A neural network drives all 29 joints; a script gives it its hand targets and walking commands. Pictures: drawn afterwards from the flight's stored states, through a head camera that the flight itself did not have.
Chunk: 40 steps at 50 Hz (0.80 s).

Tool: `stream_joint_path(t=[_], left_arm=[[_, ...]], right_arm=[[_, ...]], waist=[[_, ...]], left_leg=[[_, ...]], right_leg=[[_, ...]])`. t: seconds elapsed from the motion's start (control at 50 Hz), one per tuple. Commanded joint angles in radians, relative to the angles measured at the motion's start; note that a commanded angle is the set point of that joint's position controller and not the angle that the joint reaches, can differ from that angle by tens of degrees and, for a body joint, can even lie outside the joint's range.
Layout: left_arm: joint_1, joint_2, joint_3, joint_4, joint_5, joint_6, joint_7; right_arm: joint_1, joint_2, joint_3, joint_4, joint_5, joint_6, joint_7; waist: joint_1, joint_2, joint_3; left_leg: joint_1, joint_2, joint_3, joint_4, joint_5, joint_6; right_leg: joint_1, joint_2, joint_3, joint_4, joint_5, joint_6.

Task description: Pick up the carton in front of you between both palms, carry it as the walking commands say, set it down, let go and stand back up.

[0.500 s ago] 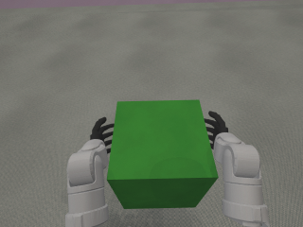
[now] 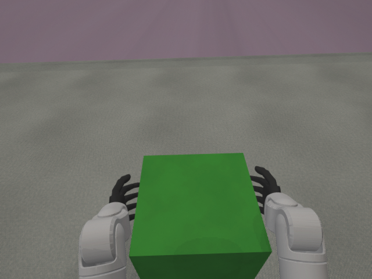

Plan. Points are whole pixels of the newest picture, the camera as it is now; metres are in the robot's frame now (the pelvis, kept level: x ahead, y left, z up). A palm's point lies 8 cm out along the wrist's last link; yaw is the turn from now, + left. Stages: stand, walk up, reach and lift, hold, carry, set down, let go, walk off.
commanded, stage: carry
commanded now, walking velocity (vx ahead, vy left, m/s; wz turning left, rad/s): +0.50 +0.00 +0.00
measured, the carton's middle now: (195, 227) +0.25 +0.00 +0.02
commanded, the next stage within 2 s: none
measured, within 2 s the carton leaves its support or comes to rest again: neither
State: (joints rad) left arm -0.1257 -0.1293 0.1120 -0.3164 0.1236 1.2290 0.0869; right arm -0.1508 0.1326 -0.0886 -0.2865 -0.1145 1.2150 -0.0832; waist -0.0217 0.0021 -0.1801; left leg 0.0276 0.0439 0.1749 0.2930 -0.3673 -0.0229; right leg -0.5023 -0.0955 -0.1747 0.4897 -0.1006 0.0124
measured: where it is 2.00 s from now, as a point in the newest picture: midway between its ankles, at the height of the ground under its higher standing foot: (188, 218)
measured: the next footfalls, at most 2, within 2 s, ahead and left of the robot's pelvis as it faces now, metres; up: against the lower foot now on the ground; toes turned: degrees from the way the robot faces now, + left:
right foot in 0.02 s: +0.19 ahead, -0.12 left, +0.00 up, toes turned -11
left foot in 0.46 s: +0.44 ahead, +0.12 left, +0.00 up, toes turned +13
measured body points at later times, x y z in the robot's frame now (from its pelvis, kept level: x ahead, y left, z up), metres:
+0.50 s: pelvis +0.31 +0.02 -0.01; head +0.28 +0.03 +0.44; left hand +0.58 +0.18 +0.08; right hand +0.59 -0.12 +0.09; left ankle +0.40 +0.12 -0.74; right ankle +0.15 -0.11 -0.73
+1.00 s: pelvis +0.62 -0.01 -0.01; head +0.63 -0.02 +0.44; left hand +0.90 +0.15 +0.06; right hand +0.91 -0.15 +0.06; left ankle +0.43 +0.10 -0.67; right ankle +0.72 -0.09 -0.73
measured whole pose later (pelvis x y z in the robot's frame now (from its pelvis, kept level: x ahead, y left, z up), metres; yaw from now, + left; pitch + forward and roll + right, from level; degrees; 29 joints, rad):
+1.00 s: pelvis +0.62 -0.01 -0.01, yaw +2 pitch +3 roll -1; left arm -0.18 -0.14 0.10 -0.29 0.12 1.20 0.09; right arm -0.17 0.13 -0.14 -0.32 -0.12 1.21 -0.08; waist 0.01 0.04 -0.07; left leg -0.18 0.08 0.10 0.94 -0.50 -0.05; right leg -0.45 -0.05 -0.24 0.52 -0.13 -0.08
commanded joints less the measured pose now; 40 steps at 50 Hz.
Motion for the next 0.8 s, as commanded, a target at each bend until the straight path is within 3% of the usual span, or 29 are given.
stream_joint_path(t=[0.0, 0.02, 0.04, 0.06, 0.08, 0.1, 0.12, 0.14, 0.16, 0.22, 0.28, 0.36, 0.4, 0.44, 0.46, 0.48, 0.5, 0.52, 0.54, 0.56, 0.58, 0.6, 0.66, 0.78], left_arm=[[-0.487, -0.847, -0.699, -0.021, -0.405, 0.001, -0.254], [-0.478, -0.84, -0.692, -0.006, -0.405, 0.002, -0.254], [-0.459, -0.83, -0.674, 0.031, -0.388, -0.007, -0.254], [-0.445, -0.85, -0.673, 0.041, -0.388, -0.013, -0.254], [-0.463, -0.876, -0.678, 0.01, -0.401, -0.017, -0.256], [-0.477, -0.914, -0.689, -0.006, -0.412, -0.025, -0.259], [-0.502, -0.944, -0.702, -0.031, -0.423, -0.034, -0.262], [-0.522, -0.967, -0.714, -0.054, -0.431, -0.042, -0.265], [-0.53, -0.981, -0.725, -0.067, -0.438, -0.05, -0.269], [-0.507, -0.961, -0.737, -0.096, -0.457, -0.054, -0.276], [-0.488, -0.915, -0.741, -0.129, -0.461, -0.046, -0.277], [-0.446, -0.849, -0.723, -0.12, -0.434, -0.02, -0.267], [-0.446, -0.825, -0.714, -0.102, -0.42, -0.006, -0.263], [-0.458, -0.81, -0.712, -0.084, -0.412, 0.007, -0.26], [-0.462, -0.794, -0.709, -0.073, -0.408, 0.013, -0.258], [-0.508, -0.797, -0.719, -0.101, -0.423, 0.027, -0.257], [-0.53, -0.81, -0.726, -0.092, -0.429, 0.03, -0.26], [-0.535, -0.843, -0.729, -0.072, -0.433, 0.024, -0.263], [-0.538, -0.872, -0.726, -0.071, -0.435, 0.012, -0.266], [-0.542, -0.9, -0.73, -0.074, -0.435, 0.0, -0.266], [-0.542, -0.919, -0.732, -0.079, -0.43, -0.011, -0.263], [-0.542, -0.928, -0.736, -0.09, -0.422, -0.02, -0.258], [-0.509, -0.947, -0.74, -0.103, -0.407, -0.038, -0.242], [-0.442, -0.876, -0.728, -0.126, -0.389, -0.015, -0.229]], right_arm=[[-0.448, 0.861, 0.681, -0.025, 0.392, 0.009, 0.252], [-0.442, 0.842, 0.68, -0.021, 0.391, 0.012, 0.251], [-0.475, 0.837, 0.691, -0.047, 0.401, 0.022, 0.25], [-0.491, 0.851, 0.7, -0.046, 0.411, 0.024, 0.253], [-0.495, 0.888, 0.706, -0.037, 0.418, 0.016, 0.257], [-0.498, 0.912, 0.702, -0.045, 0.423, 0.005, 0.259], [-0.499, 0.939, 0.705, -0.049, 0.424, -0.005, 0.26], [-0.49, 0.954, 0.709, -0.055, 0.421, -0.016, 0.258], [-0.485, 0.96, 0.716, -0.068, 0.412, -0.024, 0.255], [-0.444, 0.976, 0.717, -0.081, 0.39, -0.038, 0.241], [-0.412, 0.942, 0.711, -0.107, 0.375, -0.035, 0.229], [-0.39, 0.878, 0.697, -0.114, 0.372, -0.006, 0.227], [-0.39, 0.853, 0.687, -0.1, 0.374, 0.01, 0.233], [-0.381, 0.832, 0.671, -0.07, 0.376, 0.022, 0.239], [-0.375, 0.822, 0.66, -0.05, 0.375, 0.027, 0.241], [-0.38, 0.812, 0.64, -0.01, 0.357, 0.021, 0.243], [-0.373, 0.839, 0.643, 0.001, 0.365, 0.017, 0.245], [-0.403, 0.865, 0.648, -0.029, 0.383, 0.014, 0.247], [-0.428, 0.904, 0.659, -0.044, 0.394, 0.008, 0.25], [-0.451, 0.933, 0.671, -0.061, 0.407, 0.001, 0.254], [-0.474, 0.956, 0.685, -0.077, 0.42, -0.007, 0.257], [-0.485, 0.968, 0.695, -0.089, 0.428, -0.015, 0.261], [-0.47, 0.954, 0.705, -0.119, 0.445, -0.022, 0.269], [-0.394, 0.872, 0.688, -0.126, 0.419, -0.003, 0.263]], waist=[[0.022, 0.103, -0.063], [0.037, 0.049, -0.135], [0.052, -0.202, -0.205], [0.059, -0.36, -0.222], [0.049, -0.261, -0.217], [0.047, -0.164, -0.225], [0.041, -0.077, -0.215], [0.036, -0.057, -0.204], [0.035, -0.077, -0.203], [0.035, -0.129, -0.169], [0.038, -0.134, -0.124], [0.045, -0.152, -0.076], [0.044, -0.148, -0.05], [0.024, -0.084, -0.085], [0.004, -0.014, -0.126], [-0.013, 0.256, -0.182], [-0.009, 0.34, -0.166], [-0.002, 0.238, -0.16], [-0.003, 0.159, -0.177], [0.001, 0.081, -0.176], [0.007, 0.063, -0.174], [0.008, 0.086, -0.176], [0.007, 0.13, -0.15], [0.002, 0.148, -0.064]], left_leg=[[-0.119, 0.146, -0.007, 0.15, 0.461, 0.077], [-0.239, 0.12, 0.027, 0.341, 0.435, 0.036], [-0.478, 0.014, 0.035, 0.642, 0.257, -0.021], [-0.69, -0.062, -0.042, 0.836, -0.112, -0.022], [-0.744, -0.007, -0.133, 0.961, -0.14, 0.009], [-0.743, 0.038, -0.161, 0.979, -0.115, 0.026], [-0.733, 0.076, -0.174, 0.93, -0.054, 0.035], [-0.695, 0.1, -0.18, 0.848, 0.005, 0.032], [-0.653, 0.095, -0.158, 0.777, 0.036, 0.03], [-0.616, 0.082, -0.106, 0.574, 0.098, 0.011], [-0.585, 0.061, -0.05, 0.359, 0.194, 0.005], [-0.522, 0.031, 0.011, 0.219, 0.291, 0.012], [-0.461, 0.024, 0.04, 0.169, 0.283, 0.017], [-0.221, -0.021, 0.1, 0.127, 0.214, 0.031], [-0.037, 0.064, -0.027, 0.118, 0.153, 0.051], [0.134, 0.302, -0.471, -0.008, 0.021, 0.176], [0.212, 0.381, -0.667, -0.083, 0.123, 0.244], [0.2, 0.388, -0.605, -0.056, 0.248, 0.249], [0.162, 0.359, -0.518, -0.028, 0.333, 0.233], [0.109, 0.343, -0.44, -0.035, 0.337, 0.197], [0.054, 0.323, -0.367, -0.063, 0.309, 0.162], [0.029, 0.301, -0.304, -0.083, 0.289, 0.143], [0.023, 0.268, -0.2, -0.131, 0.267, 0.148], [0.058, 0.21, -0.055, -0.108, 0.481, 0.13]], right_leg=[[0.278, 0.079, -0.101, -0.054, -0.057, -0.024], [0.484, 0.013, -0.007, -0.049, -0.096, -0.037], [0.657, -0.223, 0.434, -0.166, -0.226, -0.155], [0.758, -0.326, 0.672, -0.262, -0.099, -0.235], [0.745, -0.332, 0.601, -0.233, 0.012, -0.24], [0.691, -0.308, 0.519, -0.213, 0.07, -0.227], [0.628, -0.292, 0.45, -0.228, 0.034, -0.194], [0.564, -0.269, 0.38, -0.263, -0.007, -0.162], [0.525, -0.251, 0.313, -0.286, -0.046, -0.143], [0.478, -0.223, 0.209, -0.348, -0.118, -0.149], [0.492, -0.19, 0.128, -0.341, -0.038, -0.143], [0.507, -0.169, 0.071, -0.305, 0.036, -0.112], [0.504, -0.162, 0.051, -0.25, 0.027, -0.095], [0.406, -0.104, -0.028, -0.038, 0.085, -0.057], [0.265, -0.075, -0.054, 0.157, 0.056, -0.02], [0.01, 0.04, -0.053, 0.462, -0.143, 0.034], [-0.195, 0.08, 0.037, 0.625, -0.416, 0.03], [-0.25, 0.025, 0.122, 0.724, -0.419, 0.002], [-0.246, -0.009, 0.154, 0.745, -0.38, -0.017], [-0.226, -0.037, 0.171, 0.693, -0.314, -0.024], [-0.182, -0.053, 0.174, 0.62, -0.255, -0.022], [-0.149, -0.043, 0.149, 0.568, -0.215, -0.017], [-0.14, -0.03, 0.1, 0.399, -0.131, 0.003], [-0.077, 0.021, -0.009, 0.066, 0.032, -0.003]])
